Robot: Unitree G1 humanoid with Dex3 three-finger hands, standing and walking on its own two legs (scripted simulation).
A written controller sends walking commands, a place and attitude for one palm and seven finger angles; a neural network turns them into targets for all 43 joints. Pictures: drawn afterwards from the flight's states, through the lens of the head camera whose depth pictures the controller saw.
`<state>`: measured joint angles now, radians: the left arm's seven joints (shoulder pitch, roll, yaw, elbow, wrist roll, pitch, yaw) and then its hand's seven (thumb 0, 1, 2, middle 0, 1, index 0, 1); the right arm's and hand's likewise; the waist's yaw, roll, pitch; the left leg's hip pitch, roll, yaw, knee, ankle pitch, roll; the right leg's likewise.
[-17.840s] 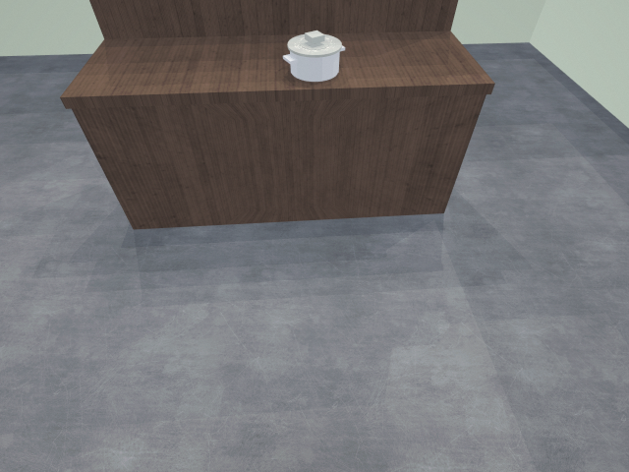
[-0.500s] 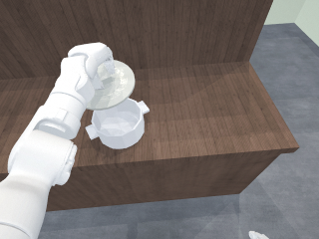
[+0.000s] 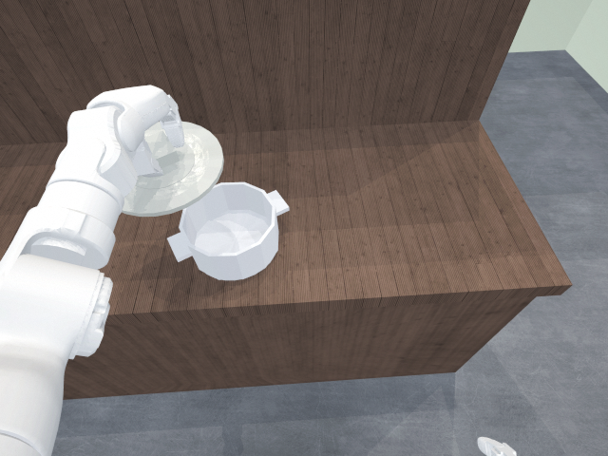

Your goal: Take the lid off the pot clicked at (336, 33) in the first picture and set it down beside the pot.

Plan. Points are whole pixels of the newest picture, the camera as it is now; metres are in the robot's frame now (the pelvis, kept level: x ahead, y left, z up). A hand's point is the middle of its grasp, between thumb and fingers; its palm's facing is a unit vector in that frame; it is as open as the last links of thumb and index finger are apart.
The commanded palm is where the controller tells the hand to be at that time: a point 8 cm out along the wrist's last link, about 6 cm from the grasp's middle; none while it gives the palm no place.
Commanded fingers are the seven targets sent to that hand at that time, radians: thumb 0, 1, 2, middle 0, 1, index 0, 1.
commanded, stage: move the lid sideways beside the pot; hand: left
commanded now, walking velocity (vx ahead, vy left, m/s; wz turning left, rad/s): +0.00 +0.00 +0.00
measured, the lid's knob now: (155, 152) +0.50 +0.21 +0.12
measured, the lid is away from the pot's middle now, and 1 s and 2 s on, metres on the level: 0.07 0.20 0.24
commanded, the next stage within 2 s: lower the lid onto the table in 1.42 s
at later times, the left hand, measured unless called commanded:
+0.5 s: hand (89, 160) +0.46 +0.28 +0.14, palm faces -0.36 -0.10 -0.93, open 8.0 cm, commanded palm +0.48 +0.28 +0.22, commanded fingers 0.00 0.60 0.95 -0.74 -1.09 -0.78 -1.10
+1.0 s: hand (55, 162) +0.46 +0.32 +0.15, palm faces -0.37 -0.11 -0.92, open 8.0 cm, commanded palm +0.49 +0.33 +0.22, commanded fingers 0.00 0.60 0.95 -0.74 -1.09 -0.78 -1.10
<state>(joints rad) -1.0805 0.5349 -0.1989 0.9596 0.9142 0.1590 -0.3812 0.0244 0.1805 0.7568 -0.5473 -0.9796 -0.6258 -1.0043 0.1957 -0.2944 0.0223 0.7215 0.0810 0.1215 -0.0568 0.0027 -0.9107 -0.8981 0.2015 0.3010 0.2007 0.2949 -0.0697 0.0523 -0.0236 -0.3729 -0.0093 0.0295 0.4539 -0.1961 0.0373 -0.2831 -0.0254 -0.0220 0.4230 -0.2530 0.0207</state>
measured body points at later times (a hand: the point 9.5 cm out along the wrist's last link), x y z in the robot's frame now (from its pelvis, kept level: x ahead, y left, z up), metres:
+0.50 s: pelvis +0.00 +0.01 +0.00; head +0.06 +0.01 +0.45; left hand +0.48 +0.28 +0.20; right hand +0.08 -0.27 -0.13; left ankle +0.02 +0.10 -0.74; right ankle -0.03 -0.14 -0.74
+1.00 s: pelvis +0.00 +0.02 +0.00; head +0.07 +0.02 +0.44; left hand +0.48 +0.33 +0.20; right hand +0.06 -0.26 -0.13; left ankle +0.02 +0.10 -0.74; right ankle -0.03 -0.14 -0.74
